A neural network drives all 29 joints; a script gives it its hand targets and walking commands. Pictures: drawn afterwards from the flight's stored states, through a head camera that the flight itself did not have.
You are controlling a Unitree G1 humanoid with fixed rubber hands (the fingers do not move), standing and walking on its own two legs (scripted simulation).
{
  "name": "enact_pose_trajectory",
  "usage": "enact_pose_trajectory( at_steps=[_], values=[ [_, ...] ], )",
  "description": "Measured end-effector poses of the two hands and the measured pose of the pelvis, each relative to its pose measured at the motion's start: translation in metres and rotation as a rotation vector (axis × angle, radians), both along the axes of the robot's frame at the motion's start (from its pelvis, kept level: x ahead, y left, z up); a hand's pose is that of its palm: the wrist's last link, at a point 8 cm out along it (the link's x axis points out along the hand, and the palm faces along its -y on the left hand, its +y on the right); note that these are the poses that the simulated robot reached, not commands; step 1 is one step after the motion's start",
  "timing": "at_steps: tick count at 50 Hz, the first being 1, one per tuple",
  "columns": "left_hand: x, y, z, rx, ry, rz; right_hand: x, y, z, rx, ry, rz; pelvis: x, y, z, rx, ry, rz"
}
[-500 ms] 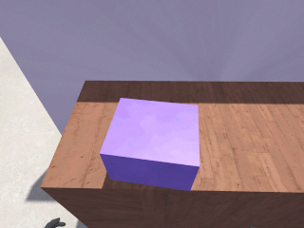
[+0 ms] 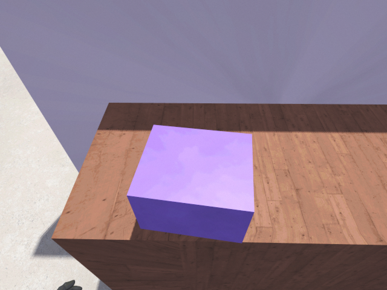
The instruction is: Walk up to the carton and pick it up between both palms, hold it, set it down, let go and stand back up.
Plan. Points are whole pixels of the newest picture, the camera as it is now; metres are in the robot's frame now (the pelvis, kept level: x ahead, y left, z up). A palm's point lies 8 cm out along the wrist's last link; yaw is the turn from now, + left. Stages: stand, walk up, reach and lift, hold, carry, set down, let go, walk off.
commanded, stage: stand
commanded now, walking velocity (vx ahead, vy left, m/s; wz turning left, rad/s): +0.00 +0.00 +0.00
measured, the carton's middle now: (195, 181) +0.39 -0.03 -0.02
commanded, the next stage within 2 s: none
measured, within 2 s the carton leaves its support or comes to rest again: neither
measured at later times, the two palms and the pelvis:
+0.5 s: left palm out of the picture +0.13 +0.28 -0.08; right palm out of the picture +0.06 -0.29 -0.11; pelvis +0.00 +0.00 +0.00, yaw +0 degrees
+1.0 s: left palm out of the picture +0.13 +0.28 -0.09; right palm out of the picture +0.06 -0.29 -0.11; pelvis +0.00 +0.00 +0.00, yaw +0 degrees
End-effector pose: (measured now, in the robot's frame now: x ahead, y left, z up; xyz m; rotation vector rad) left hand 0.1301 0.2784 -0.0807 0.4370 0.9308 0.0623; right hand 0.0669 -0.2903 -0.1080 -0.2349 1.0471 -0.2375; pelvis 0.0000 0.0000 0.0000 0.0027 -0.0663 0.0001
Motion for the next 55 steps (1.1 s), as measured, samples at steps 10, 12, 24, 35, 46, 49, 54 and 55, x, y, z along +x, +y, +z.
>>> enact_pose_trajectory(
  at_steps=[10,12,24,35,46,49,54,55],
  values=[
    [0.002,0.0,0.0,0.0,-0.002,0.001,-0.004,0.0,-0.002,0.0,0.014,-0.005,0.0,0.0,0.0,0.0,0.0,0.0],
    [0.003,0.0,0.0,0.0,-0.004,0.0,-0.004,0.0,-0.002,-0.001,0.015,-0.006,0.0,0.0,0.0,0.0,0.0,0.0],
    [-0.001,0.002,-0.003,0.002,0.016,0.011,-0.007,-0.001,-0.003,-0.003,0.025,-0.011,0.0,0.0,0.0,0.0,0.0,0.0],
    [-0.004,0.004,-0.004,0.004,0.03,0.017,-0.01,-0.001,-0.004,-0.003,0.037,-0.016,0.0,0.0,0.0,0.0,0.0,0.0],
    [-0.004,0.004,-0.005,0.007,0.034,0.02,-0.011,-0.001,-0.005,0.0,0.042,-0.017,0.0,0.0,0.0,0.0,0.0,0.0],
    [-0.004,0.005,-0.005,0.007,0.037,0.021,-0.011,-0.001,-0.005,0.0,0.043,-0.017,0.0,0.0,0.0,0.0,0.0,0.0],
    [-0.003,0.005,-0.005,0.007,0.036,0.021,-0.013,-0.001,-0.006,0.001,0.051,-0.019,0.0,0.0,0.0,0.0,0.0,0.0],
    [-0.003,0.005,-0.005,0.007,0.035,0.021,-0.013,-0.001,-0.006,0.001,0.052,-0.019,0.0,0.0,0.0,0.0,0.0,0.0]
  ],
)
